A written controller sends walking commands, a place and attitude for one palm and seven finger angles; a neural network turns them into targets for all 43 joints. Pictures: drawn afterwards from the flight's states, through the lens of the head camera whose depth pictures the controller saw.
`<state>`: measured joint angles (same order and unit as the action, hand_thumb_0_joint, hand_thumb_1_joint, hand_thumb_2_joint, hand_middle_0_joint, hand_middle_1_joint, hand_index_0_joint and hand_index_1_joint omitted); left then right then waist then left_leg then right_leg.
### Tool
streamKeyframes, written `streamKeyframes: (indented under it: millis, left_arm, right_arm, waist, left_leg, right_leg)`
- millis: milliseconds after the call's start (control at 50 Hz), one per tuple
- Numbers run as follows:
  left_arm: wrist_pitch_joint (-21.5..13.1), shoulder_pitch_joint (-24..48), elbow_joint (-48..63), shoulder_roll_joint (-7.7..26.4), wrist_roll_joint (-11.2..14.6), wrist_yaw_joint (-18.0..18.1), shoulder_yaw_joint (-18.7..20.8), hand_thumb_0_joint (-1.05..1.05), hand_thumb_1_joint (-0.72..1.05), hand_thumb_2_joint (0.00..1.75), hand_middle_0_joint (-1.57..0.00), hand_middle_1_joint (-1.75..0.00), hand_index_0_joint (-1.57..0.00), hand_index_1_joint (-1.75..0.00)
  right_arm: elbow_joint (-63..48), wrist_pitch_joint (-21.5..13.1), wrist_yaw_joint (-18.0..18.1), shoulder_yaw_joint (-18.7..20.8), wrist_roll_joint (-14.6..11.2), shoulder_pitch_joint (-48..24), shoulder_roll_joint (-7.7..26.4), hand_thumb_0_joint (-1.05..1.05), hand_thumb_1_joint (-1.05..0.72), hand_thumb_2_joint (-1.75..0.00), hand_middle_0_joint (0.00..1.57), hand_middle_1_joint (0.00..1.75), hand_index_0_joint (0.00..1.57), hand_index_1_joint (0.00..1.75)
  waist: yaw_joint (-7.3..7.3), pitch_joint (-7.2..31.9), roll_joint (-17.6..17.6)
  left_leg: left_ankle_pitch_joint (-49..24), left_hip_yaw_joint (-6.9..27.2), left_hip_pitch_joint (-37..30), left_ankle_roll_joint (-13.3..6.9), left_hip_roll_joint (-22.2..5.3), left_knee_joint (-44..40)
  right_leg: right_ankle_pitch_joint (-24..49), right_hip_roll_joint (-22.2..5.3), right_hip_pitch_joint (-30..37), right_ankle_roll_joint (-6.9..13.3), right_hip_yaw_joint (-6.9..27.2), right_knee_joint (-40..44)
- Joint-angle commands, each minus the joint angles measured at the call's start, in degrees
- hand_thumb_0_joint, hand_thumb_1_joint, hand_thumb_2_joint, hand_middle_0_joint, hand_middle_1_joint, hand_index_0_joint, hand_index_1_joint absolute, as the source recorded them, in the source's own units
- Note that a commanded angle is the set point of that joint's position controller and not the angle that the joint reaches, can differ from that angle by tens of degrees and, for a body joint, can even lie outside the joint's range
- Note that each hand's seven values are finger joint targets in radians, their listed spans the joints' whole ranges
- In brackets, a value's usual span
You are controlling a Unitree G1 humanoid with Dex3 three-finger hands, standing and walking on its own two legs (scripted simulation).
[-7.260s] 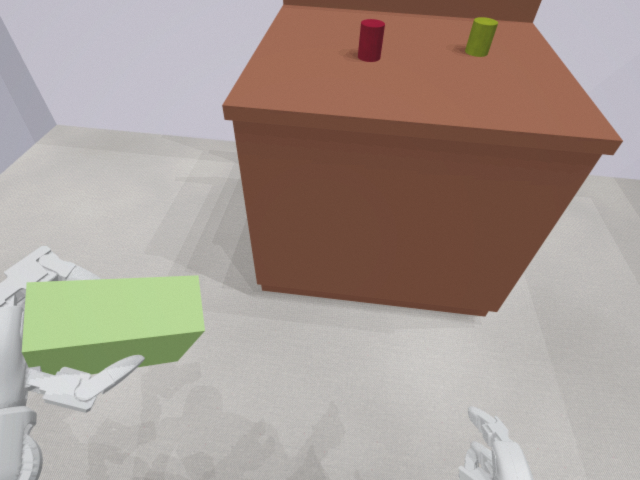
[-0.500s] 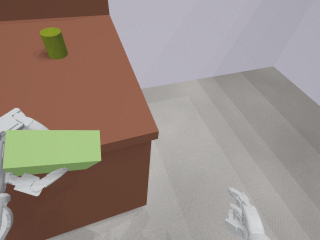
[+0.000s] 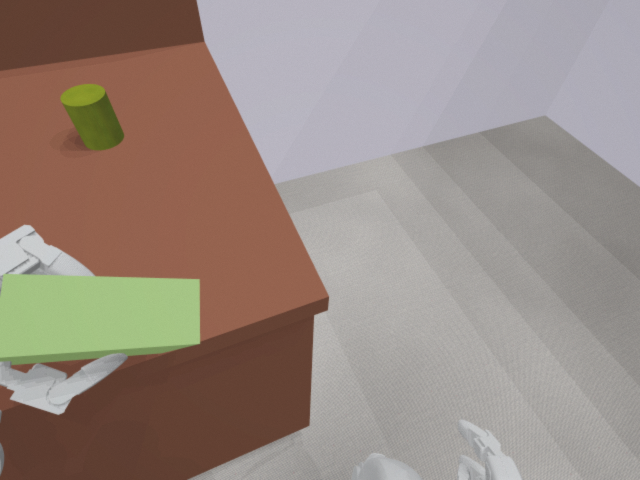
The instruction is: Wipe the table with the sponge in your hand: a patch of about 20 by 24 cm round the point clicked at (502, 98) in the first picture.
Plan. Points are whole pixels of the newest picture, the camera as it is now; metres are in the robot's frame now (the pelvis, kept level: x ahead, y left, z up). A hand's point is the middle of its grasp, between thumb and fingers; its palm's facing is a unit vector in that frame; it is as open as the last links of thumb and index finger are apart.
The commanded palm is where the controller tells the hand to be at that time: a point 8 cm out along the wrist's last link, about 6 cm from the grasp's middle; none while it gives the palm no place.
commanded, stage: come to a stop and stand still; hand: left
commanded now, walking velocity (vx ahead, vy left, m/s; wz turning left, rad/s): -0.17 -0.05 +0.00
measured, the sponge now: (129, 321) +0.23 +0.18 +0.15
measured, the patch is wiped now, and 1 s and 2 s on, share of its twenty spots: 0.00 0.00 0.00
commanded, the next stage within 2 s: look again from close up in 0.98 s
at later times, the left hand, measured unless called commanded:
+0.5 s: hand out of the picture +0.25 +0.29 +0.18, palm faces +0.48 -0.80 -0.36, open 9.7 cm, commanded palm +0.19 +0.31 +0.18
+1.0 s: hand out of the picture +0.27 +0.31 +0.16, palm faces +0.41 -0.84 -0.35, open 9.7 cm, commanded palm +0.21 +0.34 +0.18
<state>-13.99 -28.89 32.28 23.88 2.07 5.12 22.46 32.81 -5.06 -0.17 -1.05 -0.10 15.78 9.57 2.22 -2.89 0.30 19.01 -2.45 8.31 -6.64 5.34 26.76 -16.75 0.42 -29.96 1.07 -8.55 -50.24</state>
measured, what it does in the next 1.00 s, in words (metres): steps on the spot: right foot, then left foot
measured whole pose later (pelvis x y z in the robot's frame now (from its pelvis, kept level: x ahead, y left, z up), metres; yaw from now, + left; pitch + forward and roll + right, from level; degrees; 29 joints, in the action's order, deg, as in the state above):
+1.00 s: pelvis +0.06 +0.06 +0.01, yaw +1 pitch -1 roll -1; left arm -8.1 -25.2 25.7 19.6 2.6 8.3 18.6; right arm 34.1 -5.4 3.5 -1.1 -0.5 11.9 11.6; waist -0.4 -0.7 -0.1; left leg 14.2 -3.4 11.5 -0.5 -1.5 26.4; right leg -10.3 -2.4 -12.2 -1.0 -5.1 -23.4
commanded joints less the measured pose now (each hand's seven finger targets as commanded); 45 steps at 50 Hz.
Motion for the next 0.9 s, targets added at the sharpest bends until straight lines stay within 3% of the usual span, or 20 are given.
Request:
streamKeyframes:
  millis: [0, 20, 40, 60, 80, 120, 160, 180, 200, 220, 240, 260, 300, 320, 360, 400, 440, 500, 640, 880]
  left_arm:
    - [-2.0, -0.2, 5.9, 9.1, 2.0, 1.7, 9.6, 0.00, 0.10, 1.30, -1.20, -1.60, -1.20, -1.60]
    - [-2.0, 1.2, 5.6, 8.8, 2.2, 1.7, 9.4, 0.00, 0.10, 1.30, -1.20, -1.60, -1.20, -1.60]
    - [-2.0, 2.8, 5.0, 9.9, 1.9, 1.9, 10.0, 0.00, 0.10, 1.30, -1.20, -1.60, -1.20, -1.60]
    - [-2.7, 5.3, 5.0, 10.3, 2.4, 1.9, 10.7, 0.00, 0.10, 1.30, -1.20, -1.60, -1.20, -1.60]
    - [-2.4, 5.1, 3.3, 10.4, 2.6, 2.4, 12.1, 0.00, 0.10, 1.30, -1.20, -1.60, -1.20, -1.60]
    - [-2.7, 12.0, 11.3, 8.8, 1.2, 2.2, 8.0, 0.00, 0.10, 1.30, -1.20, -1.60, -1.20, -1.60]
    - [-2.0, 12.5, 10.9, 6.3, 0.1, 3.6, 4.6, 0.00, 0.10, 1.30, -1.20, -1.60, -1.20, -1.60]
    - [-1.5, 13.2, 11.8, 6.6, 0.1, 4.0, 3.7, 0.00, 0.10, 1.30, -1.20, -1.60, -1.20, -1.60]
    - [-1.1, 14.1, 12.5, 6.8, 0.2, 4.4, 3.2, 0.00, 0.10, 1.30, -1.20, -1.60, -1.20, -1.60]
    - [-0.5, 16.7, 14.2, 8.9, 0.3, 4.9, 4.5, 0.00, 0.10, 1.30, -1.20, -1.60, -1.20, -1.60]
    - [-0.2, 14.7, 12.9, 7.4, 0.1, 5.0, 3.6, 0.00, 0.10, 1.30, -1.20, -1.60, -1.20, -1.60]
    - [0.0, 13.5, 11.8, 7.6, 0.1, 5.0, 4.0, 0.00, 0.10, 1.30, -1.20, -1.60, -1.20, -1.60]
    - [0.0, 13.3, 11.2, 7.7, 0.3, 4.8, 4.7, 0.00, 0.10, 1.30, -1.20, -1.60, -1.20, -1.60]
    - [0.1, 13.8, 10.1, 8.4, 0.5, 4.9, 6.1, 0.00, 0.10, 1.30, -1.20, -1.60, -1.20, -1.60]
    - [0.2, 11.1, 6.9, 6.4, 0.5, 4.4, 5.5, 0.00, 0.10, 1.30, -1.20, -1.60, -1.20, -1.60]
    - [0.3, 10.9, 5.2, 5.3, 0.0, 4.0, 4.3, 0.00, 0.10, 1.30, -1.20, -1.60, -1.20, -1.60]
    - [0.6, 10.8, 4.2, 4.3, 0.2, 3.8, 2.8, 0.00, 0.10, 1.30, -1.20, -1.60, -1.20, -1.60]
    - [1.6, 11.4, 5.6, 4.1, 0.3, 3.7, 1.2, 0.00, 0.10, 1.30, -1.20, -1.60, -1.20, -1.60]
    - [1.8, 11.7, 9.7, 6.5, 0.5, 4.3, 3.5, 0.00, 0.10, 1.30, -1.20, -1.60, -1.20, -1.60]
    - [2.0, 7.2, 5.5, 4.4, 0.7, 4.1, 2.2, 0.00, 0.10, 1.30, -1.20, -1.60, -1.20, -1.60]
  right_arm:
    - [-9.3, -2.0, 2.1, 3.6, 0.1, -7.2, 9.3, 0.00, -0.90, -0.90, 0.20, 0.30, 0.20, 0.30]
    - [-9.7, -1.9, 2.2, 3.5, -0.3, -8.8, 9.4, 0.00, -0.90, -0.90, 0.20, 0.30, 0.20, 0.30]
    - [-9.5, -1.6, 2.0, 4.0, -0.8, -8.5, 9.7, 0.00, -0.90, -0.90, 0.20, 0.30, 0.20, 0.30]
    - [-10.1, -2.4, 1.6, 4.8, -0.4, -8.6, 10.6, 0.00, -0.90, -0.90, 0.20, 0.30, 0.20, 0.30]
    - [-9.3, -1.9, 1.3, 4.4, 0.0, -6.5, 10.3, 0.00, -0.90, -0.90, 0.20, 0.30, 0.20, 0.30]
    - [-8.8, -1.3, 0.0, 4.1, -0.5, -7.4, 10.1, 0.00, -0.90, -0.90, 0.20, 0.30, 0.20, 0.30]
    - [-7.4, -0.7, 1.1, 1.7, 0.4, -8.8, 7.7, 0.00, -0.90, -0.90, 0.20, 0.30, 0.20, 0.30]
    - [-7.1, -1.2, 1.9, 1.4, 0.7, -9.6, 7.4, 0.00, -0.90, -0.90, 0.20, 0.30, 0.20, 0.30]
    - [-7.0, -1.9, 2.7, 1.5, 0.9, -10.2, 7.5, 0.00, -0.90, -0.90, 0.20, 0.30, 0.20, 0.30]
    - [-6.4, -2.0, 3.4, 1.7, 1.1, -10.7, 7.9, 0.00, -0.90, -0.90, 0.20, 0.30, 0.20, 0.30]
    - [-6.3, -2.2, 3.8, 1.3, 1.3, -9.7, 7.0, 0.00, -0.90, -0.90, 0.20, 0.30, 0.20, 0.30]
    - [-6.5, -2.5, 4.1, 1.5, 1.2, -9.3, 7.1, 0.00, -0.90, -0.90, 0.20, 0.30, 0.20, 0.30]
    - [-7.5, -3.0, 4.3, 2.2, 0.5, -9.0, 8.1, 0.00, -0.90, -0.90, 0.20, 0.30, 0.20, 0.30]
    - [-8.2, -2.9, 4.6, 2.7, 0.1, -9.7, 9.0, 0.00, -0.90, -0.90, 0.20, 0.30, 0.20, 0.30]
    - [-8.3, -3.0, 4.1, 2.0, -0.3, -8.8, 8.4, 0.00, -0.90, -0.90, 0.20, 0.30, 0.20, 0.30]
    - [-8.6, -3.5, 3.6, 2.1, -0.4, -9.0, 8.3, 0.00, -0.90, -0.90, 0.20, 0.30, 0.20, 0.30]
    - [-8.3, -4.2, 3.5, 1.9, -0.1, -8.5, 8.4, 0.00, -0.90, -0.90, 0.20, 0.30, 0.20, 0.30]
    - [-8.0, -4.5, 3.1, 2.0, 0.1, -8.1, 8.4, 0.00, -0.90, -0.90, 0.20, 0.30, 0.20, 0.30]
    - [-8.0, -4.4, 3.7, 1.8, 0.1, -9.9, 8.4, 0.00, -0.90, -0.90, 0.20, 0.30, 0.20, 0.30]
    - [-8.0, -3.5, 3.9, 2.6, -0.3, -9.2, 8.8, 0.00, -0.90, -0.90, 0.20, 0.30, 0.20, 0.30]
  waist:
    - [-3.65, 12.0, 3.8]
    - [-4.68, 13.6, 0.9]
    - [-4.98, 17.6, -7.4]
    - [-3.79, 16.9, -13.7]
    - [-2.87, 10.4, -8.0]
    - [-2.98, 10.7, -6.7]
    - [-2.43, 9.1, -1.1]
    - [-2.75, 8.8, -2.9]
    - [-3.18, 7.8, -5.3]
    - [-2.71, 6.9, -4.4]
    - [-2.83, 7.0, -1.6]
    - [-2.82, 6.0, 0.6]
    - [-3.11, 5.1, 2.4]
    - [-2.79, 3.8, 4.3]
    - [-2.93, 5.1, 10.5]
    - [-3.68, 6.1, 7.7]
    - [-3.35, 7.0, 1.8]
    - [-3.00, 10.3, -1.5]
    - [-3.21, 11.0, 6.1]
    - [-3.03, 9.6, 4.0]
  left_leg:
    - [-40.1, 8.1, 5.8, 7.5, -12.6, 4.7]
    - [-36.7, 7.2, 14.1, 9.3, -11.3, 13.8]
    - [-25.1, 4.3, 26.2, 10.2, -6.6, 32.1]
    - [7.8, 4.8, 32.9, 8.4, -2.3, 49.5]
    - [11.5, 11.4, 31.1, 7.4, -6.8, 50.9]
    - [9.0, 11.8, 24.6, 7.0, -9.4, 46.1]
    - [3.0, 4.3, 13.1, 6.7, -9.4, 33.0]
    - [1.2, 0.7, 9.0, 6.7, -7.8, 26.5]
    - [0.1, -1.3, 6.1, 6.7, -6.8, 21.1]
    - [-1.1, -2.0, 1.4, 6.6, -6.8, 15.8]
    - [-3.4, -4.2, -0.8, 6.8, -4.9, 11.0]
    - [-3.4, -4.1, -1.0, 6.9, -4.2, 7.5]
    - [-1.3, 1.9, 3.0, 5.5, -7.5, 0.7]
    - [-2.7, 5.9, 5.0, 4.6, -10.6, -2.5]
    - [-2.7, 9.2, 13.7, 4.0, -12.8, -7.2]
    - [-4.5, 6.9, 17.0, 4.5, -12.5, -6.3]
    - [-6.4, 3.5, 13.8, 6.0, -9.8, -3.4]
    - [-10.6, 0.6, 7.4, 7.3, -7.0, 0.8]
    - [-17.3, 3.9, 6.1, 7.2, -9.3, -6.2]
    - [-14.8, 2.8, 8.4, 7.6, -8.7, -7.1]
  right_leg:
    - [7.3, 1.1, 21.5, 1.5, -2.1, 19.3]
    - [12.9, -0.8, 33.2, 3.1, 0.0, 23.1]
    - [19.8, -11.3, 44.4, 9.3, 14.3, 22.2]
    - [26.4, -26.3, 39.8, 16.9, 36.3, 26.6]
    - [20.9, -28.2, 27.3, 15.7, 39.2, 30.5]
    - [8.4, -24.2, 19.1, 12.9, 35.1, 31.2]
    - [3.9, -18.2, 8.0, 9.1, 19.0, 32.2]
    - [-1.4, -16.1, 5.9, 7.8, 15.7, 33.4]
    - [-7.6, -15.4, 4.6, 7.2, 15.2, 34.8]
    - [-14.1, -15.9, 0.8, 6.8, 15.7, 34.9]
    - [-17.8, -13.5, 1.9, 5.6, 12.4, 33.9]
    - [-19.2, -11.7, 2.8, 4.4, 11.8, 32.7]
    - [-16.6, -8.8, 7.4, 2.1, 11.4, 28.2]
    - [-12.8, -5.5, 8.1, 0.6, 9.9, 24.1]
    - [-2.2, -1.6, 17.8, -1.0, 6.6, 19.0]
    - [4.8, -1.9, 24.0, -0.9, 7.3, 20.0]
    - [7.7, -3.3, 23.8, -0.7, 8.7, 24.9]
    - [9.5, -5.9, 22.0, 0.4, 10.7, 28.8]
    - [14.6, -1.6, 25.3, -1.2, 5.8, 23.8]
    - [15.5, -1.9, 27.1, -1.1, 6.2, 26.9]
